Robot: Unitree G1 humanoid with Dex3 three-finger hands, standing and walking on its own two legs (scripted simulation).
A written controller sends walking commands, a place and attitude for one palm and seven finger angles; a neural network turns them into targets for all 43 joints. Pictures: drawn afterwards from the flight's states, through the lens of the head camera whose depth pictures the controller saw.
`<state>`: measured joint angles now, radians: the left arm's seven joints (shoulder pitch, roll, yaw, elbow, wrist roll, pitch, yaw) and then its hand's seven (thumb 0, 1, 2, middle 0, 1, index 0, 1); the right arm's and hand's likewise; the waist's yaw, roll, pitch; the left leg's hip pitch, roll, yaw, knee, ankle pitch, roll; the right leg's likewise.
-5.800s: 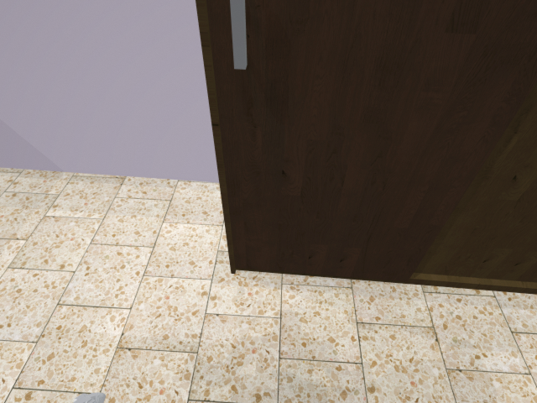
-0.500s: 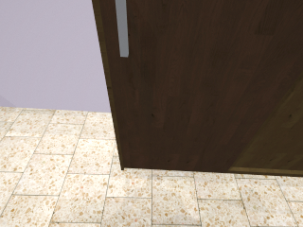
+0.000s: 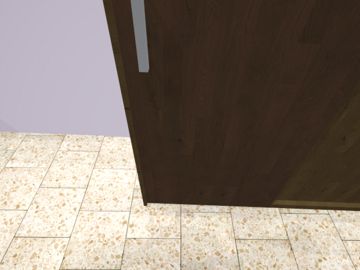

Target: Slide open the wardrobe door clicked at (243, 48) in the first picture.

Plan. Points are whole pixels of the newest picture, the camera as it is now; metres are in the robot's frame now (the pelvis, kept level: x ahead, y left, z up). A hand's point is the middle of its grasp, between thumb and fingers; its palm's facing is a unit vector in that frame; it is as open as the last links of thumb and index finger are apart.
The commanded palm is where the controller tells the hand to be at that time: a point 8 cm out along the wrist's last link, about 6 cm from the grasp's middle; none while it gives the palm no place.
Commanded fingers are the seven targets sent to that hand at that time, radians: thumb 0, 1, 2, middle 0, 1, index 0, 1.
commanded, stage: look again from close up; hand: left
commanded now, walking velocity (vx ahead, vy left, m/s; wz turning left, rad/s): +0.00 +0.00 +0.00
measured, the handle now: (141, 29) +0.59 +0.14 +0.27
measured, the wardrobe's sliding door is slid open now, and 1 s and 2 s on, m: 0.00 0.00 0.00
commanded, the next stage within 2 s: none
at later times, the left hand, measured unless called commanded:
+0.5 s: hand out of the picture +0.06 +0.22 -0.16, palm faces -0.03 -0.95 -0.31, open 7.3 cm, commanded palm none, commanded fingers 0.00 0.90 0.90 -0.20 -0.30 -0.20 -0.30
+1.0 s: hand out of the picture +0.07 +0.22 -0.16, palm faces -0.03 -0.96 -0.29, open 7.3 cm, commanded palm none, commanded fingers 0.00 0.90 0.90 -0.20 -0.30 -0.20 -0.30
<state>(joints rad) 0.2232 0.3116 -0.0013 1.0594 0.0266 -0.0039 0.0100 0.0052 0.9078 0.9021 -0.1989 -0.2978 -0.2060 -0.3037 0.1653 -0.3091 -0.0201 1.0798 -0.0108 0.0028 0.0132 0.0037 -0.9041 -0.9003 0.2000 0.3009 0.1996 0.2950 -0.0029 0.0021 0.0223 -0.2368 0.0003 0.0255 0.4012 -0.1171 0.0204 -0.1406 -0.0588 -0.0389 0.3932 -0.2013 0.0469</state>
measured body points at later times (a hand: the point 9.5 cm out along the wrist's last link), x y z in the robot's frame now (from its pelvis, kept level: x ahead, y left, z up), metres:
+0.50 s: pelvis +0.02 -0.01 +0.00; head +0.01 -0.01 +0.45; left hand +0.06 +0.27 -0.14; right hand +0.07 -0.29 -0.14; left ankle +0.07 +0.10 -0.74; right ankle +0.01 -0.15 -0.74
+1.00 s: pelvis +0.02 -0.01 +0.00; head +0.02 -0.01 +0.45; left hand +0.07 +0.27 -0.14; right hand +0.08 -0.29 -0.14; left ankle +0.07 +0.10 -0.74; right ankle +0.01 -0.15 -0.74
